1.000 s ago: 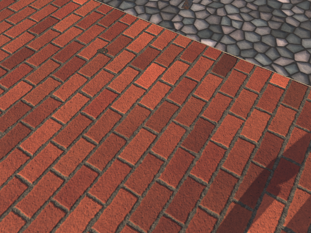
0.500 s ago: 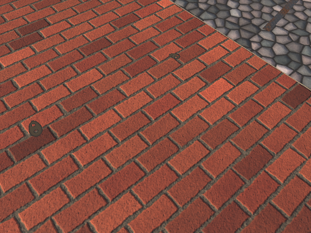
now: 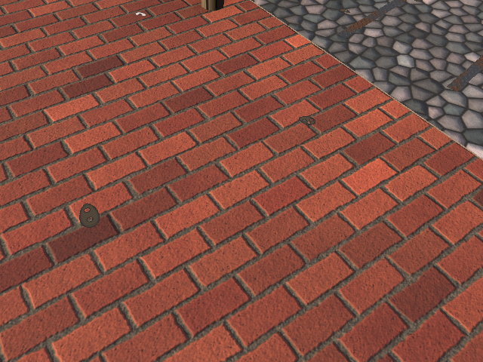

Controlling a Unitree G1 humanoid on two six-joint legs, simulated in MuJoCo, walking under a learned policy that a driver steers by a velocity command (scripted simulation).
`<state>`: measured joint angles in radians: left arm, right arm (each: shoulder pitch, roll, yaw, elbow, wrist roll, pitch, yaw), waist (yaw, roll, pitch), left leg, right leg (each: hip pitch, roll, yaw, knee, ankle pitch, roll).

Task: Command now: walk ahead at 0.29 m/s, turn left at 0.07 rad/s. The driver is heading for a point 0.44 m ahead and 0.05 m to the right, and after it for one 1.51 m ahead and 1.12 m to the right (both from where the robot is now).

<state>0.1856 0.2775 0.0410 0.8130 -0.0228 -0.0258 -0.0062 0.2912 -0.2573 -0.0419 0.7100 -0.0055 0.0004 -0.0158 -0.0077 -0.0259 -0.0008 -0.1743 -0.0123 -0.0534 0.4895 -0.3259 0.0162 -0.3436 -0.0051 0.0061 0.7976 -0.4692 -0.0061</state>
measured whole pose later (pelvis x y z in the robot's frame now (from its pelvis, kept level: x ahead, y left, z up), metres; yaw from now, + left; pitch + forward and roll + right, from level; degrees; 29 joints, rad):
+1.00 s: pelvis +0.36 -0.03 +0.00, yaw -13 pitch +1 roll +1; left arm 0.22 0.33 0.07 0.71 -0.01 0.06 0.03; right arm 0.09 -0.27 -0.05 0.73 -0.02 -0.03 -0.01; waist 0.01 -0.02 0.09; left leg -0.33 0.02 0.15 0.41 -0.09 0.04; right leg -0.54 -0.07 0.01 0.99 -0.39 0.07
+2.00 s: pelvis +0.40 -0.06 +0.00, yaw -48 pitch +1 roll +0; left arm 0.19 0.32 0.08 0.58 -0.02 0.08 0.00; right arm 0.12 -0.29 -0.07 0.75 0.01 0.02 -0.01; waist -0.02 0.00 0.08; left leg -0.19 0.07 0.11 0.43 -0.25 -0.02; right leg -0.40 -0.04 0.00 0.79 -0.39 0.08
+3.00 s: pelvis +0.45 -0.13 +0.00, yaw -53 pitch +0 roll +0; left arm 0.24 0.29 0.05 0.84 -0.01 0.01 0.04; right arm 0.15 -0.28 -0.03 0.91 0.01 -0.03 0.00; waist 0.00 -0.01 0.01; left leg -0.21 -0.03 0.04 0.50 -0.29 0.06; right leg -0.21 -0.01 0.02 0.69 -0.48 -0.01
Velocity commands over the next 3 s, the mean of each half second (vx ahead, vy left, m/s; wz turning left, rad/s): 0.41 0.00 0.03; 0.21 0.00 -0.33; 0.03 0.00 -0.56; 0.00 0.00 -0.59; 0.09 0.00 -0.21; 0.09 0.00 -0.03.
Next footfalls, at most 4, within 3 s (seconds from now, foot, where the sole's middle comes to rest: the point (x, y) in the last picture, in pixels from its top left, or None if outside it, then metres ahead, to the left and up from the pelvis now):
0.24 right None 0.18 -0.14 -0.77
0.72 left None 0.51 0.06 -0.77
1.16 right None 0.41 -0.18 -0.77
1.64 left None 0.51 0.02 -0.77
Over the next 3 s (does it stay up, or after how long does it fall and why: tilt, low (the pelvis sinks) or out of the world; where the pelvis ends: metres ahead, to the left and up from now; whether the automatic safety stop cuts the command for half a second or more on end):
stays up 0.45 -0.13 0.00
